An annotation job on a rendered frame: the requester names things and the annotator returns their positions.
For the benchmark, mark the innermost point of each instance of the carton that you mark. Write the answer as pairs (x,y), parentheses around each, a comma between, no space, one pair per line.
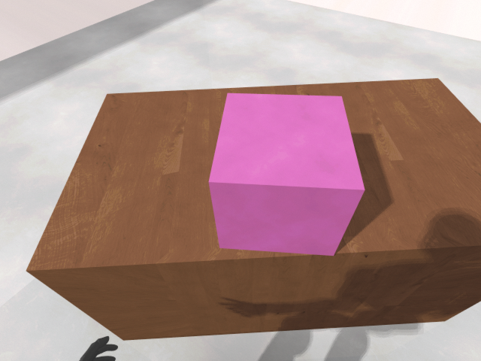
(285,175)

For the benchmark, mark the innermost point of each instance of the left robot hand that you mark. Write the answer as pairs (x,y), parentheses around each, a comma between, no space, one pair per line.
(99,346)

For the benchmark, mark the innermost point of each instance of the pedestal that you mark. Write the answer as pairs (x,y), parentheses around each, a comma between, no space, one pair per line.
(132,241)

